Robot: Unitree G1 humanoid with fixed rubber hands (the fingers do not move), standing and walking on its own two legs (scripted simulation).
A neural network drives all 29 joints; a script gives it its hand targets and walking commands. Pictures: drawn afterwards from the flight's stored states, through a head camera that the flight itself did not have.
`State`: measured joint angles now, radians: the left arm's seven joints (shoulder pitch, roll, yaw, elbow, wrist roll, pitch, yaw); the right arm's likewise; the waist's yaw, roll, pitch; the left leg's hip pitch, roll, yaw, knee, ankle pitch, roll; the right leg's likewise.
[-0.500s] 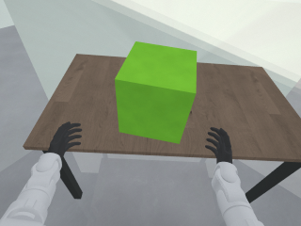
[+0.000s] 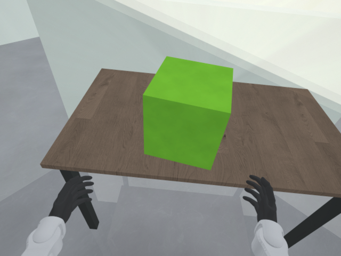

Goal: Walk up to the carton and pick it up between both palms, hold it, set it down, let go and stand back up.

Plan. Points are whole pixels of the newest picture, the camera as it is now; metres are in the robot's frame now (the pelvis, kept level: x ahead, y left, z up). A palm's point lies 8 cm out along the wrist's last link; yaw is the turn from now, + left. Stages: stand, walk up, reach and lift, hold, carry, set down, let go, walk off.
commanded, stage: set down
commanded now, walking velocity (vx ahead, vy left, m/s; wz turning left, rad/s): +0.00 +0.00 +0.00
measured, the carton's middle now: (188, 111) +0.59 -0.04 +0.01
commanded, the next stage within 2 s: let go in 1.82 s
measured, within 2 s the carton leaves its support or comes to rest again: neither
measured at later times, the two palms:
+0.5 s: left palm (65, 211) +0.23 +0.26 -0.02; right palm (261, 219) +0.22 -0.20 -0.01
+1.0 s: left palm (76, 214) +0.23 +0.24 -0.04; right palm (261, 226) +0.21 -0.21 -0.03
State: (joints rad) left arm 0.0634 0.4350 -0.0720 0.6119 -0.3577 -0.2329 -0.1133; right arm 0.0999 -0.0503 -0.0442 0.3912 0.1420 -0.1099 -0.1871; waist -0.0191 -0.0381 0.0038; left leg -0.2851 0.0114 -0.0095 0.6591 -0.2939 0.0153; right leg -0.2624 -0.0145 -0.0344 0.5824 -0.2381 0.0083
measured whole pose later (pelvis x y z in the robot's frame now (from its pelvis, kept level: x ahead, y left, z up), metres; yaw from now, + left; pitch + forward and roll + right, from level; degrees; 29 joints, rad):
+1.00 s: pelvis +0.04 +0.00 +0.01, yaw +0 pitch -3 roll -1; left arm 0.18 0.36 -0.07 0.51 -0.35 -0.05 -0.08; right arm 0.25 -0.05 -0.04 0.39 0.14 -0.14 -0.12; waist -0.02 0.00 0.05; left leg -0.22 0.02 0.00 0.60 -0.32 0.00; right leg -0.21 -0.01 -0.03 0.53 -0.27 0.01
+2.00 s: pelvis +0.03 -0.01 +0.01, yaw -1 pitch -5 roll -1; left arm 0.18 0.26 -0.07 0.51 -0.22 0.13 -0.01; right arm 0.16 -0.12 -0.04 0.63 0.09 -0.12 0.01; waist -0.02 0.00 0.06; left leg -0.17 0.02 0.00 0.57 -0.30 0.00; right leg -0.17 -0.01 -0.03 0.52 -0.26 0.01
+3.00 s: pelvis +0.07 -0.01 +0.01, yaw -1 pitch -2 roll -1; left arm 0.23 0.38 -0.05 0.51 -0.10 0.01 0.01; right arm 0.15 -0.35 -0.04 0.76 0.09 -0.02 0.02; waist -0.02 0.00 0.08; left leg -0.19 0.02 0.00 0.56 -0.35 0.00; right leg -0.19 -0.01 -0.03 0.52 -0.31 0.01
